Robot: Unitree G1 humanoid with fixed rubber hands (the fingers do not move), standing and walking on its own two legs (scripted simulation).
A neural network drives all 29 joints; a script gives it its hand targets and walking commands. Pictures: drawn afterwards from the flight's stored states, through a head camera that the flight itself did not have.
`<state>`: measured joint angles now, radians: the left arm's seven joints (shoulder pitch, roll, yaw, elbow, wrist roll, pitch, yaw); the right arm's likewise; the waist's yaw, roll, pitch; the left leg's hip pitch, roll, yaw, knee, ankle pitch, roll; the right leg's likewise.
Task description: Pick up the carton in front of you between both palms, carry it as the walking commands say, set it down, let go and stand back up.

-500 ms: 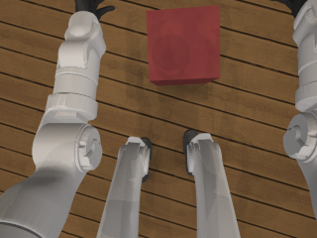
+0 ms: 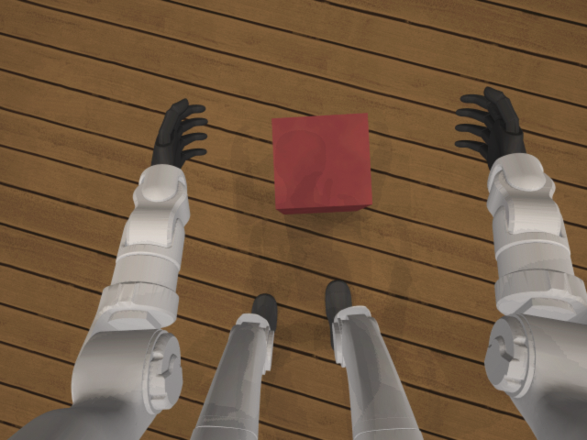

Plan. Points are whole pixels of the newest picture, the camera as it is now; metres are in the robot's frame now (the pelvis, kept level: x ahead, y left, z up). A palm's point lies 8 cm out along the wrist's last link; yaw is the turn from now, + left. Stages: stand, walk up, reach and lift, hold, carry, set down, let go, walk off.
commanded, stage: let go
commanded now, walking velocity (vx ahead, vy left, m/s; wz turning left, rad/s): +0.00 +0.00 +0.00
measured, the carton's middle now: (319, 170) +0.50 -0.04 -0.56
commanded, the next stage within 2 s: stand in 1.08 s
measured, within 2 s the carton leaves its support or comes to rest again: neither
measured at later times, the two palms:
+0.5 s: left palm (55, 312) +0.27 +0.24 -0.01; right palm (539, 310) +0.27 -0.22 -0.01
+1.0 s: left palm (16, 368) +0.23 +0.25 +0.02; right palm (549, 376) +0.22 -0.21 +0.02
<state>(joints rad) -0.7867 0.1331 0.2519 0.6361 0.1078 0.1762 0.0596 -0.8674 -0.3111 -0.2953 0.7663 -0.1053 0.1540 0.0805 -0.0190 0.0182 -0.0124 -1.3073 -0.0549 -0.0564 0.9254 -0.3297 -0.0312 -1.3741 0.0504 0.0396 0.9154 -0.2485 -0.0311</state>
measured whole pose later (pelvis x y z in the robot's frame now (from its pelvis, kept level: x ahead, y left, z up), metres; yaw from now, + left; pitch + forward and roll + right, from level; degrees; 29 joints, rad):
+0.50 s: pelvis +0.05 +0.02 +0.07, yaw -1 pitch +14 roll +0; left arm 0.03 0.17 0.08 0.51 0.01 0.00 -0.03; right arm 0.01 -0.21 -0.10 0.53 0.00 -0.01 0.06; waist 0.00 0.01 0.00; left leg -0.52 -0.05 -0.06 0.57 -0.30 0.01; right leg -0.57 0.04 0.05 0.56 -0.23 -0.01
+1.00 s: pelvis +0.06 +0.03 +0.09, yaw -1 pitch -5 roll -1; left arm 0.21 0.20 0.04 0.42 0.02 0.14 -0.07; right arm 0.22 -0.22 -0.04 0.41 -0.01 0.15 0.07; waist 0.00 0.02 0.12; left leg -0.05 -0.03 -0.05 0.46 -0.32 0.02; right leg -0.11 0.04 0.05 0.44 -0.25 0.00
